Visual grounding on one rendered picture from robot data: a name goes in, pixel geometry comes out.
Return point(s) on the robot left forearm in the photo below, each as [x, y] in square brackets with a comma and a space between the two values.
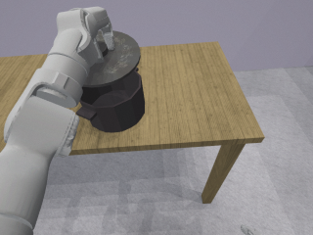
[66, 67]

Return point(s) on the left robot hand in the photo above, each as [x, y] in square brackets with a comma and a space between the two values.
[104, 24]

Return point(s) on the pot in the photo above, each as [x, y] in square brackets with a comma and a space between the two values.
[115, 107]

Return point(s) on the knob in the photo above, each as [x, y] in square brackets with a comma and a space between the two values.
[103, 47]

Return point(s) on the right robot hand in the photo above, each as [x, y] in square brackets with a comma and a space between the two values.
[249, 231]

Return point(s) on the table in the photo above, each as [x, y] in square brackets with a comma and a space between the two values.
[192, 99]

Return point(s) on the lid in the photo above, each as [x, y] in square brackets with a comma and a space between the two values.
[117, 64]

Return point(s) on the robot left upper arm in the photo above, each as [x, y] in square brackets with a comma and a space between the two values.
[42, 131]

